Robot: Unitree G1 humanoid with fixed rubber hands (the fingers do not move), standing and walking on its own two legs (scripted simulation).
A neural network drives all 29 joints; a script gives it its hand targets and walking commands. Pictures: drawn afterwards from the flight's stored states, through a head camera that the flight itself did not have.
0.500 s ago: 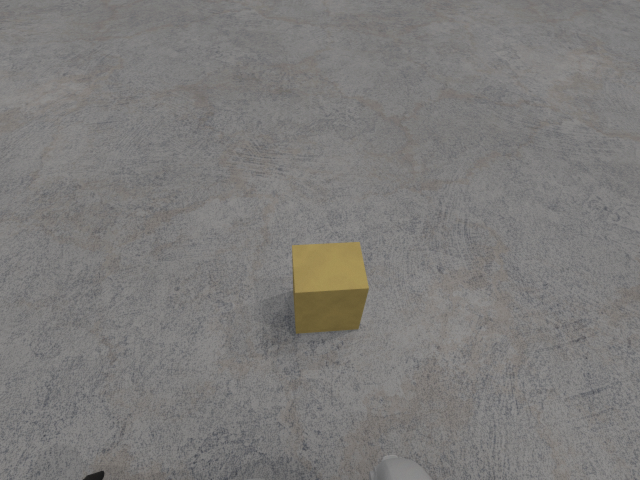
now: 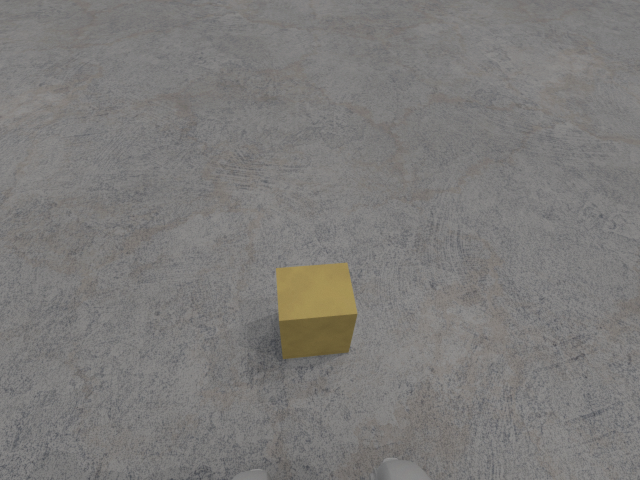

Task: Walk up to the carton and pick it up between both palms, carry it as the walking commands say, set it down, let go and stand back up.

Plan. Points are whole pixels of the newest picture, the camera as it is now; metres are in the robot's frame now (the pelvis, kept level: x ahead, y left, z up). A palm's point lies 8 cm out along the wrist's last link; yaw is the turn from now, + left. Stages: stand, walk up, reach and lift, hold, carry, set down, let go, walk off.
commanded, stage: walk up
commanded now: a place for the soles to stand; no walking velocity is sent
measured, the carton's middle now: (314, 312) +0.66 +0.04 -0.61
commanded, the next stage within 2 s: none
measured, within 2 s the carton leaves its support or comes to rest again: neither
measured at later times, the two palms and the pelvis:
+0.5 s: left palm out of the picture +0.14 +0.29 -0.11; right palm out of the picture +0.13 -0.36 -0.08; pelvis +0.06 -0.03 -0.01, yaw -1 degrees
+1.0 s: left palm (116, 470) +0.15 +0.28 -0.11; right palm out of the picture +0.14 -0.37 -0.08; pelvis +0.07 -0.04 -0.01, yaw -2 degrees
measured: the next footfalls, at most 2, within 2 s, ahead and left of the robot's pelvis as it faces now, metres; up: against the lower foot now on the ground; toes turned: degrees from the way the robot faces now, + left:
right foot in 0.20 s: +0.14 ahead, -0.19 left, +0.00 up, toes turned +2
right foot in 1.64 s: +0.27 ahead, -0.19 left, +0.00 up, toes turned +3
